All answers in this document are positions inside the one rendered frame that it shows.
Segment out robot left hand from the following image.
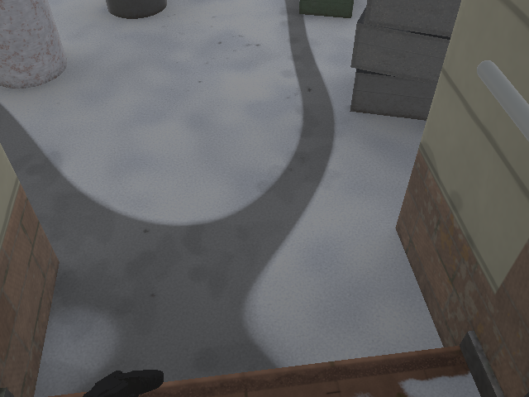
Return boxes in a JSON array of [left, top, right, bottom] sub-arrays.
[[83, 370, 164, 397]]

